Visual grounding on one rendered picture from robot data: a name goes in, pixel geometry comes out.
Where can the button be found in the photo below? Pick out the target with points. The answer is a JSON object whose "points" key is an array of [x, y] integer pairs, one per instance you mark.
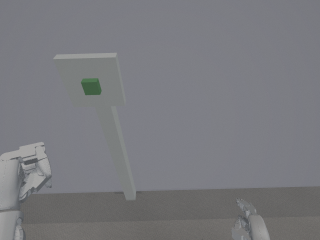
{"points": [[91, 86]]}

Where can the panel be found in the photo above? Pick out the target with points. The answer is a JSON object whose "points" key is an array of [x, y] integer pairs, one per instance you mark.
{"points": [[72, 68]]}

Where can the robot left hand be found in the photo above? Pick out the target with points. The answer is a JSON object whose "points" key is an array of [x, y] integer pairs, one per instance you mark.
{"points": [[31, 160]]}

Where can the robot right hand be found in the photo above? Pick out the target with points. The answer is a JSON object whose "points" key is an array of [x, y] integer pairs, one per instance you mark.
{"points": [[254, 225]]}

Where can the left robot forearm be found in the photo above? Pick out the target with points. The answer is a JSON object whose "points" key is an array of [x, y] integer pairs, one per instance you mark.
{"points": [[10, 225]]}

